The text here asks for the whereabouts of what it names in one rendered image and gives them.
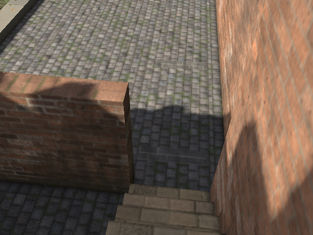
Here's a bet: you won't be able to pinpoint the stairs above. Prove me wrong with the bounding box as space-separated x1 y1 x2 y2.
106 183 226 235

